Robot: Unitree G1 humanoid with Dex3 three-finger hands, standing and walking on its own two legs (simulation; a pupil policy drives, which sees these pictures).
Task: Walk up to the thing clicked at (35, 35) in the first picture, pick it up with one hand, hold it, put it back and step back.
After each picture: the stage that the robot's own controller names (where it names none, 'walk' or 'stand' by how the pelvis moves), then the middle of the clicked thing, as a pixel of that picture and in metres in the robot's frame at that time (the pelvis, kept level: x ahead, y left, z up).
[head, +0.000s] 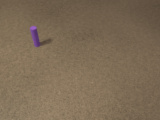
stand; (35, 37) +1.47 +0.46 -0.65
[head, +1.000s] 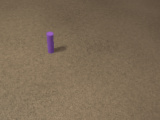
walk; (50, 43) +1.37 +0.21 -0.63
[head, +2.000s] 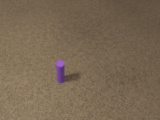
walk; (60, 72) +0.84 +0.12 -0.64
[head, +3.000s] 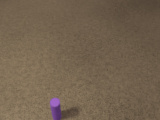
walk; (56, 110) +0.57 +0.14 -0.64
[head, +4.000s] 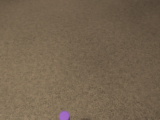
stand; out of the picture +0.46 +0.12 -0.64
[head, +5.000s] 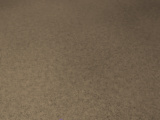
stand; out of the picture +0.43 +0.13 -0.66
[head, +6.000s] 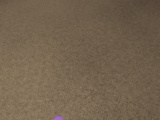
stand; out of the picture +0.43 +0.15 -0.66
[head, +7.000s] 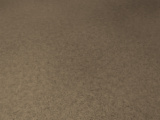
stand; out of the picture +0.40 +0.17 -0.66
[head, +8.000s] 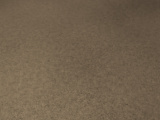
stand; out of the picture +0.42 +0.16 -0.66
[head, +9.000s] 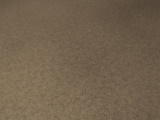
stand; out of the picture +0.42 +0.14 -0.66
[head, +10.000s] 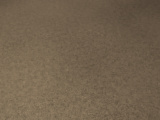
stand; out of the picture +0.41 +0.14 -0.66
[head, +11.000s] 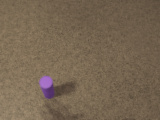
go down; (47, 88) +0.47 +0.14 -0.50
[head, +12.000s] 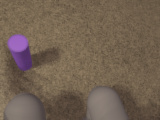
go down; (22, 55) +0.50 +0.20 -0.27
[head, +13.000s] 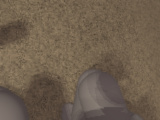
close in; out of the picture +0.49 +0.24 -0.18
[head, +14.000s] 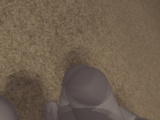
close; out of the picture +0.48 +0.26 -0.16
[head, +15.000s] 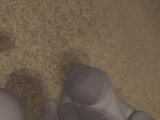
lift; out of the picture +0.43 +0.23 -0.17
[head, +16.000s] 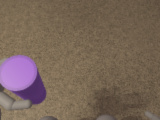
lift; (29, 86) +0.32 +0.15 +0.04
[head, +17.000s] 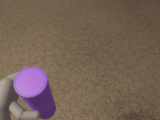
hold; (40, 98) +0.29 +0.13 +0.05
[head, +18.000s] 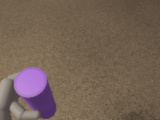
hold; (40, 98) +0.29 +0.13 +0.05
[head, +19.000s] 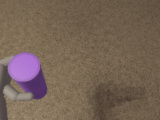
crouch; (32, 81) +0.36 +0.13 -0.01
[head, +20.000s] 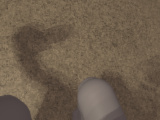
lower; out of the picture +0.52 +0.20 -0.04
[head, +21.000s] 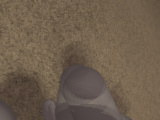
lower; out of the picture +0.46 +0.26 -0.17
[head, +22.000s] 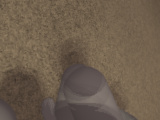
lower; out of the picture +0.46 +0.26 -0.18
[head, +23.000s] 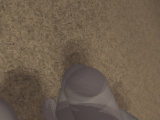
lower; out of the picture +0.46 +0.26 -0.17
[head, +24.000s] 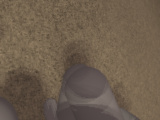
lower; out of the picture +0.45 +0.26 -0.17
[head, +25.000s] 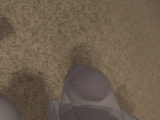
draw back; out of the picture +0.46 +0.23 -0.17
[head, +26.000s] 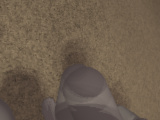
rise; out of the picture +0.45 +0.25 -0.18
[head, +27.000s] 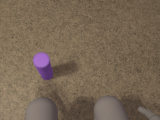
walk; (44, 68) +0.48 +0.16 -0.36
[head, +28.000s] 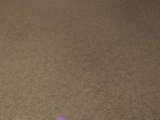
stand; out of the picture +0.41 +0.11 -0.59
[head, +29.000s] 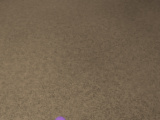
stand; out of the picture +0.41 +0.12 -0.60
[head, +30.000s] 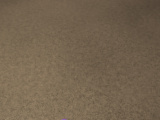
stand; out of the picture +0.42 +0.11 -0.64
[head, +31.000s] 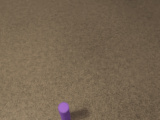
walk; (64, 113) +0.45 +0.11 -0.64
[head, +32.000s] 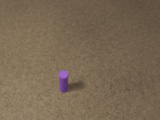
walk; (63, 82) +0.68 +0.07 -0.64
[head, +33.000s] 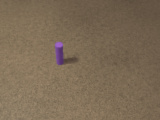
walk; (59, 54) +1.03 +0.17 -0.63
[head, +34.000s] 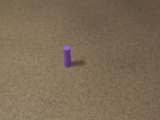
stand; (67, 56) +1.08 +0.10 -0.65
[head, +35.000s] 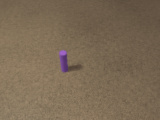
stand; (63, 61) +1.07 +0.14 -0.66
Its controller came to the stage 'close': yes
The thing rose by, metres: 0.69
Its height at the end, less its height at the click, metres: +0.00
